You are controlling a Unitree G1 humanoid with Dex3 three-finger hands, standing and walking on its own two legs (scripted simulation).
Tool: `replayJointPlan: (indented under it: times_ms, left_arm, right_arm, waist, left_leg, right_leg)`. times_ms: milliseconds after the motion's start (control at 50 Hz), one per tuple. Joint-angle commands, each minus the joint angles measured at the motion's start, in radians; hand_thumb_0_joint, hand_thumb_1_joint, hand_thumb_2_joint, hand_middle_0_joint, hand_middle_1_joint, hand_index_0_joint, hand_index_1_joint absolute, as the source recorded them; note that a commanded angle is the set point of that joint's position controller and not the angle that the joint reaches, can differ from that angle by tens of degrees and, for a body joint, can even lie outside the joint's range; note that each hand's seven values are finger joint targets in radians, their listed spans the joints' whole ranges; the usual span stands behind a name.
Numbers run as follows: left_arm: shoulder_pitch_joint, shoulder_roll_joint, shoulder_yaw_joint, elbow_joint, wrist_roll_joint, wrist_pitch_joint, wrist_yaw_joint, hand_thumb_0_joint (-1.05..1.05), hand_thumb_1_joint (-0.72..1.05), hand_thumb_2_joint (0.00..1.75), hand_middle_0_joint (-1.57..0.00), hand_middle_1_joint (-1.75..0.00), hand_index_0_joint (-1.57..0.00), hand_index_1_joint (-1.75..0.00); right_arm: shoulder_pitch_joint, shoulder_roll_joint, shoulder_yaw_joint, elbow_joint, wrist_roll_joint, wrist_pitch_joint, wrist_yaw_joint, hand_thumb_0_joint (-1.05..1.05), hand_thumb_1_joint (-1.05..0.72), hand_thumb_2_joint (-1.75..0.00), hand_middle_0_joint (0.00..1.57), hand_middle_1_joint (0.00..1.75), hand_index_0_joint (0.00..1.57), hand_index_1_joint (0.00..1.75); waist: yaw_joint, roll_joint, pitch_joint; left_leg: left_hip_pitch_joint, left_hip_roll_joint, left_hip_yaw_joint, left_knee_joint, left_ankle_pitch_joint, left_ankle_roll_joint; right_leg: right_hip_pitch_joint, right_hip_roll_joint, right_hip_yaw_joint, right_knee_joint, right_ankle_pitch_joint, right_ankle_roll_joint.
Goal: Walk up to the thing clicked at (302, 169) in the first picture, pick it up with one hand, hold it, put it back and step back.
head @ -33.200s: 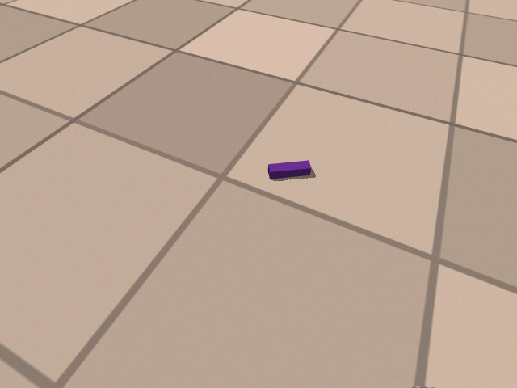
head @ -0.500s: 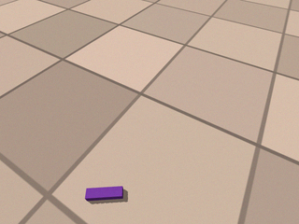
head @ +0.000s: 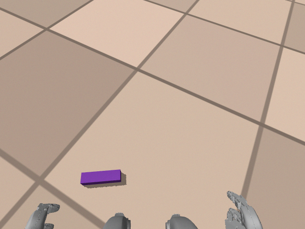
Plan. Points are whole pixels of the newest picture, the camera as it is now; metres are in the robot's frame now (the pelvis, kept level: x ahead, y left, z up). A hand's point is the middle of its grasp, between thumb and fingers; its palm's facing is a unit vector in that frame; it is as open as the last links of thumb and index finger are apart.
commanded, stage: rise first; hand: left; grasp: from above
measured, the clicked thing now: (101, 177) +0.42 +0.26 -0.70
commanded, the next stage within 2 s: none
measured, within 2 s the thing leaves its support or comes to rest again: neither
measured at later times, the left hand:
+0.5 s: hand out of the picture +0.13 +0.26 -0.20, palm faces -0.21 -0.84 -0.50, open 14.3 cm
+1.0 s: hand (74, 202) +0.25 +0.30 -0.40, palm faces -0.46 -0.38 -0.80, open 14.3 cm
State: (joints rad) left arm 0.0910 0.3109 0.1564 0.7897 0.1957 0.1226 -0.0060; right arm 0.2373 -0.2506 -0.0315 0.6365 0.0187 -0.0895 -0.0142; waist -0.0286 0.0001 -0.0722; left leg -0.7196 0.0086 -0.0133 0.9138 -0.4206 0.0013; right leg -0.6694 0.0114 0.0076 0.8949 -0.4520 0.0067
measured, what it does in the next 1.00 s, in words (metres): lowers itself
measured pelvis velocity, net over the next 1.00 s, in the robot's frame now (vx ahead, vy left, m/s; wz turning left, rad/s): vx -0.08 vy -0.01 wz -0.05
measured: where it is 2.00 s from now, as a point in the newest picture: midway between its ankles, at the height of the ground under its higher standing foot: outside the picture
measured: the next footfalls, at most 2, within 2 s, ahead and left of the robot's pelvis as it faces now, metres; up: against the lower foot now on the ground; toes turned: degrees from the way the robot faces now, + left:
none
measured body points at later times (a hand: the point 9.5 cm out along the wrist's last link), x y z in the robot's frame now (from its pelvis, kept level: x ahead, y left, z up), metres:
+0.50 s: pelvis -0.01 +0.00 -0.07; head +0.11 +0.02 +0.36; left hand +0.14 +0.31 -0.17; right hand +0.18 -0.24 -0.16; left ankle +0.01 +0.12 -0.69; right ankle -0.01 -0.13 -0.69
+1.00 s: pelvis -0.08 -0.01 -0.26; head +0.14 +0.00 +0.13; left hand +0.27 +0.32 -0.36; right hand +0.09 -0.28 -0.40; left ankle +0.01 +0.12 -0.69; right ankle -0.01 -0.13 -0.69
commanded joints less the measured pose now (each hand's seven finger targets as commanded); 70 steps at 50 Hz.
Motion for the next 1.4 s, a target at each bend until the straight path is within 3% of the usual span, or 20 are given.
replayJointPlan:
  times_ms: [0, 240, 360, 420, 460, 520, 560, 580, 660, 740, 780, 840, 860, 940, 1000, 1080, 1160, 1240, 1300, 1380]
  left_arm:
    - [0.03, 0.21, 0.057, -0.265, 0.027, -0.035, 0.023, 0.0, -0.56, 0.99, -0.06, -1.09, -0.06, -1.09]
    - [0.196, 0.19, 0.046, -0.454, 0.068, 0.038, 0.026, 0.0, -0.6, 1.01, -0.07, -1.04, -0.05, -1.06]
    - [0.268, 0.199, 0.056, -0.517, 0.097, 0.041, 0.031, 0.0, -0.6, 0.99, -0.07, -1.04, -0.06, -1.05]
    - [0.287, 0.197, 0.051, -0.554, 0.106, 0.043, 0.028, 0.0, -0.59, 0.99, -0.07, -1.05, -0.06, -1.06]
    - [0.231, 0.216, 0.055, -0.562, 0.119, 0.037, 0.03, 0.0, -0.59, 0.99, -0.07, -1.04, -0.06, -1.05]
    - [0.097, 0.239, 0.043, -0.48, 0.173, -0.005, 0.033, 0.0, -0.59, 0.99, -0.06, -1.05, -0.06, -1.05]
    - [0.014, 0.291, 0.075, -0.411, 0.218, -0.057, 0.037, 0.0, -0.57, 0.99, -0.06, -1.04, -0.05, -1.05]
    - [-0.015, 0.302, 0.08, -0.389, 0.242, -0.085, 0.039, 0.0, -0.55, 0.97, -0.05, -1.05, -0.05, -1.05]
    - [-0.112, 0.306, 0.03, -0.349, 0.322, -0.205, 0.05, 0.0, -0.55, 0.98, -0.06, -1.07, -0.06, -1.07]
    - [-0.199, 0.449, 0.114, -0.235, 0.415, -0.293, 0.092, 0.0, -0.59, 1.01, -0.07, -1.05, -0.05, -1.06]
    - [-0.246, 0.486, 0.127, -0.224, 0.467, -0.31, 0.119, 0.0, -0.59, 1.03, -0.06, -1.03, -0.04, -1.05]
    - [-0.338, 0.5, 0.121, -0.171, 0.514, -0.316, 0.146, 0.0, -0.59, 1.03, -0.06, -1.05, -0.05, -1.06]
    - [-0.393, 0.491, 0.101, -0.138, 0.528, -0.319, 0.15, 0.0, -0.59, 1.04, -0.06, -1.03, -0.04, -1.05]
    - [-0.559, 0.591, 0.124, -0.02, 0.61, -0.347, 0.155, 0.0, -0.6, 1.05, -0.06, -1.02, -0.04, -1.05]
    - [-0.661, 0.658, 0.139, 0.03, 0.671, -0.383, 0.166, 0.0, -0.59, 1.05, -0.07, -1.02, -0.04, -1.04]
    - [-0.795, 0.682, 0.117, 0.088, 0.735, -0.439, 0.185, 0.0, -0.6, 1.07, -0.07, -1.0, -0.04, -1.03]
    - [-0.879, 0.737, 0.124, 0.143, 0.814, -0.485, 0.225, 0.0, -0.6, 1.07, -0.07, -0.99, -0.04, -1.02]
    - [-0.948, 0.729, 0.098, 0.198, 0.883, -0.503, 0.283, 0.0, -0.57, 1.05, -0.07, -0.99, -0.05, -1.01]
    - [-0.964, 0.759, 0.112, 0.258, 0.93, -0.495, 0.331, 0.0, -0.56, 1.04, -0.06, -0.99, -0.05, -1.0]
    - [-1.051, 0.768, 0.088, 0.292, 0.988, -0.479, 0.372, 0.0, -0.56, 1.03, -0.06, -0.98, -0.05, -0.99]
  right_arm:
    - [-0.007, -0.15, -0.067, -0.143, -0.006, -0.062, -0.016, 0.0, -0.86, -0.89, 0.2, 0.3, 0.2, 0.3]
    - [-0.031, -0.142, -0.061, -0.205, -0.013, -0.085, -0.015, 0.0, -0.89, -0.9, 0.2, 0.3, 0.2, 0.3]
    - [-0.041, -0.139, -0.061, -0.235, -0.011, -0.097, -0.002, 0.0, -0.9, -0.9, 0.2, 0.3, 0.2, 0.3]
    - [-0.055, -0.14, -0.061, -0.244, -0.009, -0.099, 0.006, 0.0, -0.89, -0.9, 0.2, 0.3, 0.2, 0.3]
    - [-0.06, -0.148, -0.062, -0.243, -0.008, -0.101, 0.008, 0.0, -0.9, -0.9, 0.2, 0.3, 0.2, 0.3]
    - [-0.082, -0.154, -0.059, -0.218, -0.01, -0.114, 0.011, 0.0, -0.9, -0.9, 0.2, 0.3, 0.2, 0.3]
    - [-0.093, -0.162, -0.063, -0.198, -0.014, -0.123, 0.012, 0.0, -0.87, -0.89, 0.2, 0.3, 0.2, 0.3]
    - [-0.091, -0.165, -0.067, -0.191, -0.016, -0.128, 0.013, 0.0, -0.86, -0.89, 0.2, 0.3, 0.2, 0.3]
    - [-0.094, -0.179, -0.073, -0.156, -0.018, -0.148, 0.023, 0.0, -0.87, -0.89, 0.2, 0.3, 0.2, 0.3]
    - [-0.103, -0.203, -0.073, -0.115, -0.019, -0.142, 0.038, 0.0, -0.9, -0.9, 0.2, 0.3, 0.2, 0.3]
    - [-0.094, -0.214, -0.079, -0.097, -0.02, -0.129, 0.043, 0.0, -0.9, -0.9, 0.2, 0.3, 0.2, 0.3]
    - [-0.073, -0.218, -0.088, -0.066, -0.022, -0.111, 0.052, 0.0, -0.9, -0.9, 0.2, 0.3, 0.2, 0.3]
    - [-0.065, -0.216, -0.089, -0.056, -0.023, -0.107, 0.055, 0.0, -0.9, -0.9, 0.2, 0.3, 0.2, 0.3]
    - [-0.037, -0.227, -0.096, -0.011, -0.036, -0.088, 0.067, 0.0, -0.89, -0.9, 0.2, 0.3, 0.2, 0.3]
    - [-0.027, -0.222, -0.088, 0.007, -0.046, -0.073, 0.069, 0.0, -0.89, -0.9, 0.2, 0.3, 0.2, 0.3]
    - [-0.022, -0.223, -0.08, 0.026, -0.06, -0.056, 0.077, 0.0, -0.9, -0.9, 0.2, 0.3, 0.2, 0.3]
    - [-0.018, -0.228, -0.066, 0.05, -0.074, -0.034, 0.084, 0.0, -0.9, -0.9, 0.2, 0.3, 0.2, 0.3]
    - [-0.008, -0.243, -0.058, 0.073, -0.089, -0.007, 0.09, 0.0, -0.89, -0.9, 0.2, 0.3, 0.2, 0.3]
    - [-0.007, -0.255, -0.05, 0.088, -0.099, 0.014, 0.095, 0.0, -0.89, -0.9, 0.2, 0.3, 0.2, 0.3]
    - [0.002, -0.253, -0.044, 0.105, -0.114, 0.037, 0.1, 0.0, -0.89, -0.9, 0.2, 0.3, 0.2, 0.3]
  waist:
    - [0.015, 0.077, -0.271]
    - [-0.002, 0.069, -0.326]
    - [0.019, 0.084, -0.365]
    - [0.023, 0.083, -0.372]
    - [0.01, 0.086, -0.359]
    - [-0.022, 0.08, -0.309]
    - [-0.011, 0.082, -0.299]
    - [-0.008, 0.088, -0.321]
    - [-0.02, 0.091, -0.453]
    - [0.026, 0.101, -0.548]
    - [0.036, 0.116, -0.616]
    - [0.04, 0.084, -0.676]
    - [0.021, 0.069, -0.68]
    - [0.03, 0.052, -0.734]
    - [0.033, 0.035, -0.727]
    - [0.007, 0.068, -0.685]
    - [0.002, 0.121, -0.66]
    - [-0.021, 0.189, -0.636]
    - [-0.02, 0.226, -0.63]
    - [-0.043, 0.256, -0.647]
  left_leg:
    - [0.135, 0.001, 0.007, -0.017, 0.283, 0.006]
    - [0.011, 0.008, -0.014, 0.14, 0.305, 0.013]
    - [-0.055, 0.004, -0.024, 0.203, 0.3, 0.013]
    - [-0.096, 0.004, -0.039, 0.224, 0.259, 0.011]
    - [-0.143, 0.003, -0.037, 0.248, 0.2, 0.012]
    - [-0.253, 0.006, -0.048, 0.317, 0.104, 0.013]
    - [-0.338, 0.003, -0.051, 0.362, 0.01, 0.011]
    - [-0.362, 0.001, -0.046, 0.391, -0.014, 0.01]
    - [-0.453, -0.006, -0.025, 0.534, -0.007, 0.018]
    - [-0.565, -0.009, -0.021, 0.673, 0.06, 0.018]
    - [-0.574, -0.008, -0.02, 0.721, 0.097, 0.017]
    - [-0.619, -0.005, -0.004, 0.802, 0.128, 0.026]
    - [-0.655, -0.005, -0.007, 0.821, 0.107, 0.027]
    - [-0.74, -0.002, -0.01, 0.911, 0.048, 0.033]
    - [-0.868, -0.007, 0.006, 0.96, -0.052, 0.034]
    - [-0.937, -0.006, 0.0, 0.998, -0.159, 0.034]
    - [-0.973, -0.008, -0.017, 1.023, -0.234, 0.032]
    - [-0.929, 0.003, -0.058, 1.019, -0.262, 0.022]
    - [-0.913, 0.003, -0.079, 1.028, -0.235, 0.014]
    - [-0.897, 0.003, -0.078, 1.071, -0.168, 0.012]
  right_leg:
    - [-0.02, 0.014, -0.029, -0.007, 0.237, -0.03]
    - [-0.153, 0.017, -0.039, 0.125, 0.238, -0.028]
    - [-0.217, 0.02, -0.046, 0.208, 0.223, -0.033]
    - [-0.267, 0.023, -0.051, 0.247, 0.183, -0.035]
    - [-0.305, 0.021, -0.047, 0.27, 0.15, -0.035]
    - [-0.444, 0.02, -0.043, 0.344, 0.068, -0.038]
    - [-0.523, 0.016, -0.038, 0.403, -0.004, -0.038]
    - [-0.555, 0.015, -0.035, 0.433, -0.021, -0.038]
    - [-0.646, 0.02, -0.026, 0.541, 0.005, -0.033]
    - [-0.76, 0.024, -0.028, 0.676, 0.042, -0.035]
    - [-0.782, 0.025, -0.034, 0.724, 0.07, -0.037]
    - [-0.803, 0.031, -0.035, 0.749, 0.103, -0.031]
    - [-0.822, 0.034, -0.038, 0.762, 0.09, -0.031]
    - [-0.878, 0.038, -0.053, 0.827, 0.034, -0.03]
    - [-0.875, 0.039, -0.051, 0.852, -0.041, -0.026]
    - [-0.985, 0.048, -0.07, 0.896, -0.161, -0.032]
    - [-1.09, 0.055, -0.096, 0.956, -0.236, -0.041]
    - [-1.202, 0.051, -0.133, 1.026, -0.221, -0.045]
    - [-1.261, 0.046, -0.151, 1.078, -0.194, -0.046]
    - [-1.298, 0.044, -0.157, 1.113, -0.144, -0.049]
